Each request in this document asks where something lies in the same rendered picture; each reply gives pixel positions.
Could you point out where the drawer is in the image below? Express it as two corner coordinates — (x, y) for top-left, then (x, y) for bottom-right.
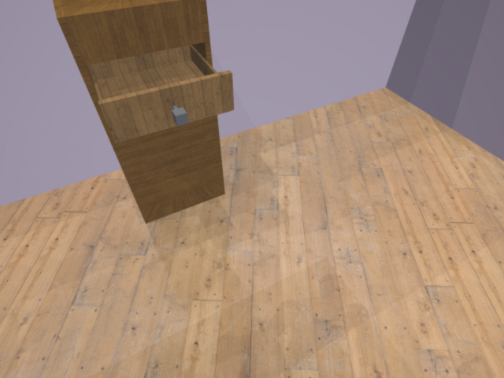
(88, 45), (234, 143)

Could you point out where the handle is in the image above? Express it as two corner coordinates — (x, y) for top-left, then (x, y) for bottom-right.
(172, 106), (189, 126)

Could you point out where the cabinet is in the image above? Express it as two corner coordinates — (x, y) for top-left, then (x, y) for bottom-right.
(53, 0), (225, 224)

